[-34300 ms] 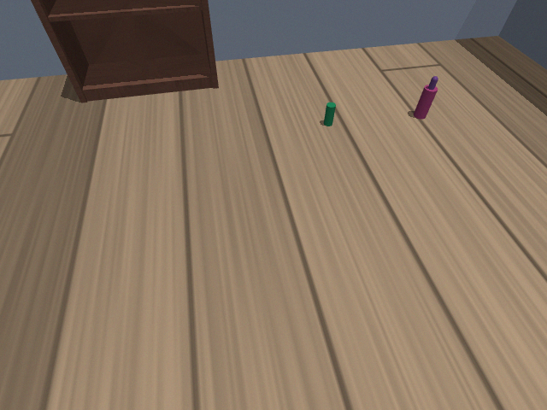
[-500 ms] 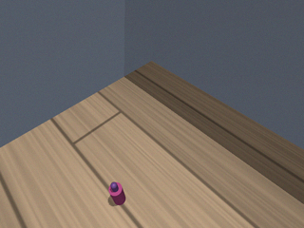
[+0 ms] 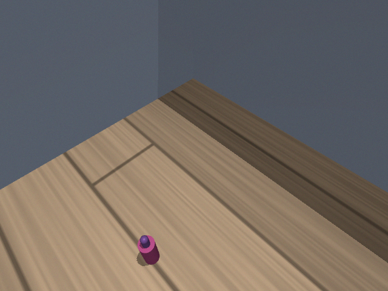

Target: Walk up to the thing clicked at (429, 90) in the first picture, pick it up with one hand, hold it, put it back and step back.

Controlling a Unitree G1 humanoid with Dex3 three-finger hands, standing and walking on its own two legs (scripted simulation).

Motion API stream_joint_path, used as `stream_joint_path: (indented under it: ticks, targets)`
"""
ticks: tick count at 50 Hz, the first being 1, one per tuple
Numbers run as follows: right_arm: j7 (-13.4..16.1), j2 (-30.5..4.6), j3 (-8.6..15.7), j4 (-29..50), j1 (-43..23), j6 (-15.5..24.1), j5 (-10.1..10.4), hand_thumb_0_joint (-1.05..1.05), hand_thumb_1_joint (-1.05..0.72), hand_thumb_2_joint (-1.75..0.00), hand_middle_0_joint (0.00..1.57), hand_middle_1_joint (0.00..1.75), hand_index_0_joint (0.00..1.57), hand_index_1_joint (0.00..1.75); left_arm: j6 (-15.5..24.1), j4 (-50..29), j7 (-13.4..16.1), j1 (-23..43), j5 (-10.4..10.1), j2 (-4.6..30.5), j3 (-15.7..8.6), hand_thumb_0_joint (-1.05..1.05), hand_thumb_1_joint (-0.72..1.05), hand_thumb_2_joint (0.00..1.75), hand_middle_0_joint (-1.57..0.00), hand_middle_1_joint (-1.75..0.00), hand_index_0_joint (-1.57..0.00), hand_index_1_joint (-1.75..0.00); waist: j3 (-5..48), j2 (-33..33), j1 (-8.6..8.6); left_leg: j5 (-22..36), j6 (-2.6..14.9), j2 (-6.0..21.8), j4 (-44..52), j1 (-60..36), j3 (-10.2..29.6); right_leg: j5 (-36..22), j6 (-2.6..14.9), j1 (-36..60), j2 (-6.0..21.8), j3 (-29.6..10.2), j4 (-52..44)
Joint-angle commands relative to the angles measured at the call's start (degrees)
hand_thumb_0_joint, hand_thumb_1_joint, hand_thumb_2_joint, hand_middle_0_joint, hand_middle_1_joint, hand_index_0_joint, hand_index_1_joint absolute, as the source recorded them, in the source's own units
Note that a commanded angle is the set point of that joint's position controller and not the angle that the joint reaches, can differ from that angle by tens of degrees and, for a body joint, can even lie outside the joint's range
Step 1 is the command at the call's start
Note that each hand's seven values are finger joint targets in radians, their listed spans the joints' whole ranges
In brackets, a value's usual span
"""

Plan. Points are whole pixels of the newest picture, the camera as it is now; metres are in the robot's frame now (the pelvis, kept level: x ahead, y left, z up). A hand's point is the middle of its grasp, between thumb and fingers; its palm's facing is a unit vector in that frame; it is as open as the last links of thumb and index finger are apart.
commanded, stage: stand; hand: left
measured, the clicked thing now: (148, 248) +0.39 +0.22 -0.65
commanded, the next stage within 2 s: step back in 0.16 s
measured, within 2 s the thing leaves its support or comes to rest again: neither
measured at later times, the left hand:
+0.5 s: hand out of the picture +0.08 +0.31 -0.19, palm faces +0.00 -0.93 -0.37, open 7.4 cm
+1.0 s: hand out of the picture -0.03 +0.29 -0.16, palm faces -0.05 -0.91 -0.41, open 7.4 cm
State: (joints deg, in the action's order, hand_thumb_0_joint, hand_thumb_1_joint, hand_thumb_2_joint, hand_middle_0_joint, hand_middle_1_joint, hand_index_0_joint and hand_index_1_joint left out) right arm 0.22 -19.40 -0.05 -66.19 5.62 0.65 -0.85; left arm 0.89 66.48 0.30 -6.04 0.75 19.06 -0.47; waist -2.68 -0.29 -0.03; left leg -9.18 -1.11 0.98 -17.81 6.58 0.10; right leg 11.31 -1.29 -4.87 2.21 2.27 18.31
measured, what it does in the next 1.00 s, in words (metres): walks backwards: left foot, then right foot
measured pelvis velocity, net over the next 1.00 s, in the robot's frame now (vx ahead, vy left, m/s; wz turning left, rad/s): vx -0.14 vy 0.03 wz -0.05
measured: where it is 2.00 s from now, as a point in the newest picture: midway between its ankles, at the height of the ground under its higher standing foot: outside the picture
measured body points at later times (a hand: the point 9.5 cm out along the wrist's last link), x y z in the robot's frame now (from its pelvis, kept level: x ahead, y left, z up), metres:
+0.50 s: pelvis -0.05 +0.04 -0.03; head +0.02 +0.06 +0.41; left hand +0.08 +0.36 -0.16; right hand +0.02 -0.29 -0.14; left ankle -0.06 +0.13 -0.75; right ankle -0.02 -0.13 -0.74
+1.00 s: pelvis -0.14 +0.03 -0.02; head -0.09 +0.01 +0.42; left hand -0.03 +0.34 -0.13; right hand -0.04 -0.28 -0.16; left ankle -0.11 +0.15 -0.70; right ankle -0.13 -0.08 -0.75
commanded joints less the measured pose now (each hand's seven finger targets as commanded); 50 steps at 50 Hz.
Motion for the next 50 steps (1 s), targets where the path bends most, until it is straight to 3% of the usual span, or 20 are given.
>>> stream_joint_path:
  ticks: [1,7,8,11,14,16,18,20,21,22,23,25,26,29,38,44,45,46,47,50]
  targets:
    - [0.7,-11.4,2.1,3.1,-1.7,1.1,0.0,0.0,-0.9,-0.9,0.2,0.3,0.2,0.3,1.0,-3.4,0.7,2.1,0.1,12.3,-2.3,0.0,0.9,0.9,-0.2,-0.3,-0.2,-0.3,4.6,0.3,0.09,10.0,1.54,6.4,2.2,-1.2,5.0,-9.5,1.74,0.7,6.0,-4.7,-2.8]
    - [0.6,-11.7,2.2,2.9,-1.7,1.0,0.1,0.0,-0.9,-0.9,0.2,0.3,0.2,0.3,0.9,-3.4,0.6,1.7,-0.1,12.1,-2.2,0.0,0.9,0.9,-0.2,-0.3,-0.2,-0.3,3.8,0.0,0.02,8.2,1.58,6.3,2.5,-0.7,5.2,-8.0,1.89,0.5,5.9,-4.7,-3.1]
    - [0.2,-15.0,3.5,4.7,-3.9,-0.1,0.5,0.0,-0.9,-0.9,0.2,0.3,0.2,0.3,0.3,-4.7,0.8,1.3,-1.1,16.1,-5.1,0.0,0.9,0.9,-0.2,-0.3,-0.2,-0.3,-3.0,0.6,0.02,15.8,3.38,5.0,-4.0,4.2,5.6,-16.0,2.57,-4.4,5.1,-5.3,1.5]
    - [0.0,-13.4,3.8,6.5,-1.8,-0.8,1.2,0.0,-0.9,-0.9,0.2,0.3,0.2,0.3,0.0,-7.1,1.2,0.3,-1.2,15.6,-5.7,0.0,0.9,0.9,-0.2,-0.3,-0.2,-0.3,2.4,1.9,0.54,16.7,3.82,3.5,-10.1,4.1,3.5,-20.5,5.44,-2.3,6.6,-5.8,3.8]
    - [-0.3,-12.8,4.4,8.3,-0.3,-1.9,1.1,0.0,-0.9,-0.9,0.2,0.3,0.2,0.3,-0.6,-10.4,1.1,2.9,-0.7,16.5,-6.4,0.0,0.9,0.9,-0.2,-0.3,-0.2,-0.3,5.5,5.8,1.22,5.2,3.04,-0.8,-19.4,5.3,1.2,-19.3,10.11,-5.0,12.0,-10.8,2.5]
    - [-0.5,-12.4,4.9,9.4,1.7,-2.9,0.7,0.0,-0.9,-0.9,0.2,0.3,0.2,0.3,-0.8,-13.2,1.3,5.5,0.2,17.6,-6.8,0.0,0.9,0.9,-0.2,-0.3,-0.2,-0.3,5.8,10.3,1.4,-14.7,3.32,-3.7,-29.6,7.9,1.5,-20.7,14.8,-7.4,17.4,-14.6,2.7]
    - [-0.9,-12.5,5.2,10.3,5.4,-3.4,0.7,0.0,-0.9,-0.9,0.2,0.3,0.2,0.3,-1.0,-15.5,1.3,7.9,1.0,18.0,-7.0,0.0,0.9,0.9,-0.2,-0.3,-0.2,-0.3,5.6,12.3,2.84,-20.0,4.07,-1.8,-31.8,8.2,3.8,-20.0,15.69,-10.5,19.2,-14.2,4.7]
    - [-0.9,-13.0,5.7,10.4,7.4,-2.8,1.0,0.0,-0.9,-0.9,0.2,0.3,0.2,0.3,-1.4,-17.0,1.2,10.0,0.6,16.4,-6.4,0.0,0.9,0.9,-0.2,-0.3,-0.2,-0.3,7.2,10.5,3.78,-9.8,4.82,-0.9,-23.3,6.8,3.4,-20.1,11.78,-8.9,14.8,-9.5,11.6]
    - [-0.7,-13.8,5.9,11.1,7.1,-2.3,0.7,0.0,-0.9,-0.9,0.2,0.3,0.2,0.3,-1.8,-17.6,1.2,9.6,0.3,15.4,-6.0,0.0,0.9,0.9,-0.2,-0.3,-0.2,-0.3,6.4,6.1,3.47,8.1,4.73,1.7,-15.1,7.5,4.5,-16.0,7.94,-8.1,9.9,-6.1,17.3]
    - [-0.3,-16.3,6.5,12.1,4.9,-1.7,-0.1,0.0,-0.9,-0.9,0.2,0.3,0.2,0.3,-2.3,-18.1,1.2,7.9,-0.5,12.7,-5.5,0.0,0.9,0.9,-0.2,-0.3,-0.2,-0.3,6.5,-4.5,2.29,23.6,6.07,7.8,-8.1,6.0,13.4,-8.0,4.54,-11.1,1.7,-2.6,26.2]
    - [0.0,-19.5,7.4,12.5,5.9,-1.4,-0.6,0.0,-0.9,-0.9,0.2,0.3,0.2,0.3,-2.8,-18.6,1.5,7.3,-0.8,11.0,-5.3,0.0,0.9,0.9,-0.2,-0.3,-0.2,-0.3,5.1,-12.1,2.76,36.1,7.23,12.2,-5.0,-1.7,22.3,17.0,3.14,-21.9,-7.1,-5.1,32.8]
    - [0.6,-19.4,7.3,13.3,6.4,-1.1,-0.7,0.0,-0.9,-0.9,0.2,0.3,0.2,0.3,-3.7,-17.8,2.1,2.8,-0.6,10.9,-5.0,0.0,0.9,0.9,-0.2,-0.3,-0.2,-0.3,6.1,-7.4,1.61,43.9,9.06,15.0,-7.7,-3.3,22.0,25.3,3.65,-23.7,-7.5,-11.6,42.1]
    - [0.9,-19.7,7.5,14.4,4.4,-1.3,-0.8,0.0,-0.9,-0.9,0.2,0.3,0.2,0.3,-3.8,-17.9,2.4,2.6,-0.5,10.7,-4.8,0.0,0.9,0.9,-0.2,-0.3,-0.2,-0.3,6.6,-9.7,1.65,41.9,7.18,14.8,-6.9,-2.8,21.8,24.3,3.77,-24.5,-7.9,-14.0,43.7]
    - [2.0,-15.6,6.8,17.0,-0.7,-1.2,-1.2,0.0,-0.9,-0.9,0.2,0.3,0.2,0.3,-3.8,-16.9,2.5,-0.5,-1.0,12.7,-5.3,0.0,0.9,0.9,-0.2,-0.3,-0.2,-0.3,7.6,-9.3,-1.23,35.1,9.9,11.4,-9.8,-6.0,14.7,17.1,2.96,-25.1,-6.7,-13.7,46.8]
    - [2.1,-15.8,7.2,19.7,4.4,-1.3,-0.5,0.0,-0.9,-0.9,0.2,0.3,0.2,0.3,-2.5,-20.4,1.6,0.2,0.1,12.6,-6.3,0.0,0.9,0.9,-0.2,-0.3,-0.2,-0.3,6.3,-5.4,2.71,27.9,15.29,13.5,-11.5,-6.5,14.6,17.2,0.84,-20.7,-4.5,-8.2,32.6]
    - [1.2,-15.3,6.4,20.9,-1.3,-2.2,0.7,0.0,-0.9,-0.9,0.2,0.3,0.2,0.3,-1.4,-17.7,1.0,-8.3,1.1,12.2,-7.1,0.0,0.9,0.9,-0.2,-0.3,-0.2,-0.3,8.0,-3.2,-1.65,6.9,8.3,9.0,-17.1,9.4,10.5,-2.3,4.85,-2.1,-1.2,-8.1,7.7]
    - [1.0,-13.6,5.9,21.6,-1.4,-2.2,1.1,0.0,-0.9,-0.9,0.2,0.3,0.2,0.3,-1.0,-18.9,1.0,-7.5,1.6,16.0,-7.9,0.0,0.9,0.9,-0.2,-0.3,-0.2,-0.3,7.1,6.5,-1.19,-2.7,4.73,2.5,-24.7,17.5,6.6,-7.6,8.82,-0.5,6.8,-20.8,5.6]
    - [1.2,-12.1,5.5,21.6,-1.4,-2.5,1.1,0.0,-0.9,-0.9,0.2,0.3,0.2,0.3,-1.2,-20.2,0.7,-3.9,0.8,19.5,-8.7,0.0,0.9,0.9,-0.2,-0.3,-0.2,-0.3,3.2,14.8,-1.64,-21.6,1.74,-7.1,-36.3,21.2,1.9,-11.4,16.93,-5.9,16.5,-31.3,1.1]
    - [1.8,-13.2,6.2,20.9,-0.7,-3.0,0.5,0.0,-0.9,-0.9,0.2,0.3,0.2,0.3,-0.9,-22.7,1.0,-0.4,1.5,21.7,-9.0,0.0,0.9,0.9,-0.2,-0.3,-0.2,-0.3,0.8,15.5,-1.83,-27.5,0.88,-6.5,-47.9,18.4,7.4,-13.2,21.58,-15.0,21.8,-37.3,0.2]
    - [1.1,-13.7,5.8,18.2,3.0,-2.8,1.3,0.0,-0.9,-0.9,0.2,0.3,0.2,0.3,-0.8,-24.2,1.5,2.1,0.7,15.2,-7.9,0.0,0.9,0.9,-0.2,-0.3,-0.2,-0.3,-0.6,6.7,0.79,-19.9,1.06,-9.1,-52.8,19.6,11.5,-19.9,14.81,-12.5,11.7,-21.0,3.5]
